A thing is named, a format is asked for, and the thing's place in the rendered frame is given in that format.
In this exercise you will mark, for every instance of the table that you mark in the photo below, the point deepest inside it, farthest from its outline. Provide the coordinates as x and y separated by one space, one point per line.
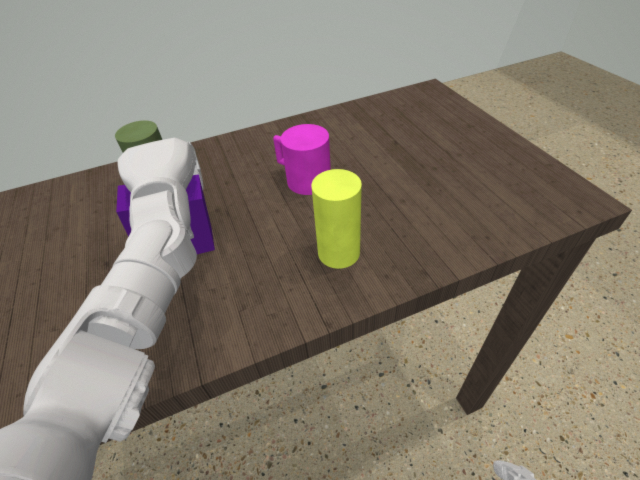
451 199

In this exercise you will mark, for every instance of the left robot forearm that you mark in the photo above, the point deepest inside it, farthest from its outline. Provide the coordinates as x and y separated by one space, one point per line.
129 306

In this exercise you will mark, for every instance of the right robot hand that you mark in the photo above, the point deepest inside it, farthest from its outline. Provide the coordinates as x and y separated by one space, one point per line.
509 471

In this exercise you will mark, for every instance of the robot left upper arm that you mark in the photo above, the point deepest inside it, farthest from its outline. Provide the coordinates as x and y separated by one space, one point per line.
94 392

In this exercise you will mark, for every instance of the left robot hand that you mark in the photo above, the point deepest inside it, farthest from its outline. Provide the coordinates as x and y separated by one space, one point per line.
171 158

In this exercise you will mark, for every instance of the sponge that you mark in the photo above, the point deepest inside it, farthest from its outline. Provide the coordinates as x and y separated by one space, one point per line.
200 222

